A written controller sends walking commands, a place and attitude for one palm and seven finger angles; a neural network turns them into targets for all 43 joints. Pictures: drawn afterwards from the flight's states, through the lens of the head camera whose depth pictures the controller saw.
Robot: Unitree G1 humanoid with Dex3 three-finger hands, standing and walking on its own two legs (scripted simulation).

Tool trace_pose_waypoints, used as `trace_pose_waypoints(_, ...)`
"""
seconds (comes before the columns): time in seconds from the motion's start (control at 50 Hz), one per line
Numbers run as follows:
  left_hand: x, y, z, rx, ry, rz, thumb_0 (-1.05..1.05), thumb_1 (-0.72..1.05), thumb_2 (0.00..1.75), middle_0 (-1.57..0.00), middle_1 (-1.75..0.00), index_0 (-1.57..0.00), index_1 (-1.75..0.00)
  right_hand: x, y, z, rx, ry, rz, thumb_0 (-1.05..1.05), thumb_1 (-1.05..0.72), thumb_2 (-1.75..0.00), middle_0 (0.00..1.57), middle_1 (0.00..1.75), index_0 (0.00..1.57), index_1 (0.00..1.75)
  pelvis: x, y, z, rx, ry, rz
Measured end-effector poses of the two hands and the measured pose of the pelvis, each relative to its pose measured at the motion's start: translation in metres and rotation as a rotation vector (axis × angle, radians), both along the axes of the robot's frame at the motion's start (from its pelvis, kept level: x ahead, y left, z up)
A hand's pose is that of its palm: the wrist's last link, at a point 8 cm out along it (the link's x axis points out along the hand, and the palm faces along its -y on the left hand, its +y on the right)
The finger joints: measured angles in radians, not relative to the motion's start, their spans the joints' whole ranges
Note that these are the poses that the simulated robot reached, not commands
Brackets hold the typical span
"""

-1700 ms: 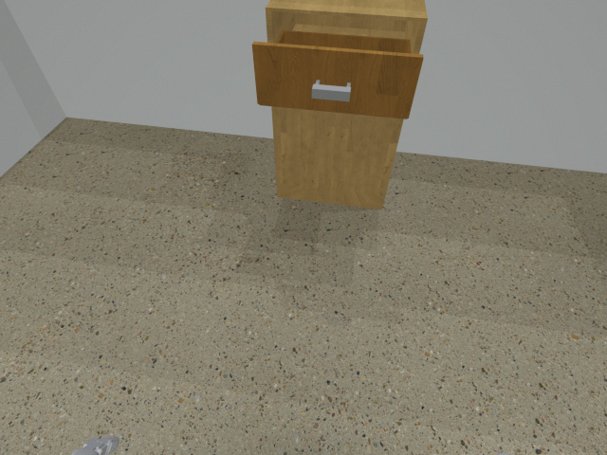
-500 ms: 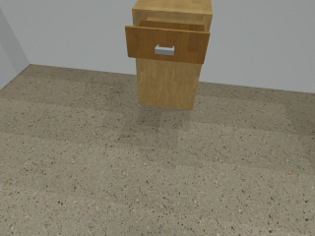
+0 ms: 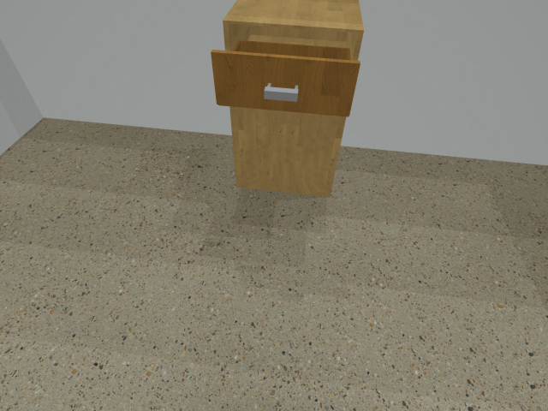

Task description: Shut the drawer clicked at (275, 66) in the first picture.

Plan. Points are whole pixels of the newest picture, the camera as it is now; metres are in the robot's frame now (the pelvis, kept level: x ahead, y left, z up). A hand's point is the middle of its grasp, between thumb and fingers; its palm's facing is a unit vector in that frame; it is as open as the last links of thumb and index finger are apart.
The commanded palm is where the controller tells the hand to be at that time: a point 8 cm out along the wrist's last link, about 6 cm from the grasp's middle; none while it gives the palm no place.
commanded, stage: walk to a spot facing it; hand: left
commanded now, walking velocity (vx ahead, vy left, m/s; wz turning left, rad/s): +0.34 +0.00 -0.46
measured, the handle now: (282, 90) +1.03 +0.05 -0.03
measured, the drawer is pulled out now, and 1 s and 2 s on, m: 0.27 0.27 0.27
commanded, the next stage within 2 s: turn to face it in 0.88 s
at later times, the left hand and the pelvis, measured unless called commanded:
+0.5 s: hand out of the picture +0.12 +0.12 -0.17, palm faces -0.11 -0.98 -0.16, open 7.4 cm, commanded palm none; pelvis +0.14 -0.04 +0.00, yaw -11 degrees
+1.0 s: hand (237, 253) +0.48 +0.12 -0.16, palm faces -0.34 -0.91 -0.22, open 7.4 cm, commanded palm none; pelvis +0.33 -0.03 -0.01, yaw -25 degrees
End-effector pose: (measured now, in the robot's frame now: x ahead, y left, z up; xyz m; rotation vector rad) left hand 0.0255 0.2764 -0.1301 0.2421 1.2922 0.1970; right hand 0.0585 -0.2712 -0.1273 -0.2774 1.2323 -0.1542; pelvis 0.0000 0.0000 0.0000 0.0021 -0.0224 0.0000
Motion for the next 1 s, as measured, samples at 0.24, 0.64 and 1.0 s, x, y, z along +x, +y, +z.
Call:
trace_pose_waypoints(0.24,0.053,-0.064,-0.021,-0.087,0.062,-0.079,0.01,0.91,0.9,-0.2,-0.3,-0.2,-0.3,-0.063,0.013,-0.037,0.113,0.176,-0.221,0.01,-0.91,-0.9,0.2,0.3,0.21,0.3,0.057,-0.027,-0.019,0.018,-0.001,-0.12)
trace_pose_waypoints(0.64,0.142,-0.089,-0.018,-0.131,0.206,-0.058,0.01,0.9,0.9,-0.2,-0.3,-0.2,-0.3,0.212,0.004,-0.001,0.122,-0.165,-0.195,0.01,-0.91,-0.9,0.2,0.3,0.2,0.3,0.208,-0.031,-0.005,-0.016,0.008,-0.216)
trace_pose_waypoints(1.0,0.467,-0.105,0.0,-0.089,-0.104,-0.398,0.01,0.91,0.9,-0.19,-0.29,-0.19,-0.3,0.201,-0.004,-0.013,0.051,-0.032,-0.52,-0.01,-0.94,-0.9,0.2,0.3,0.21,0.3,0.334,-0.034,-0.005,0.017,-0.016,-0.441)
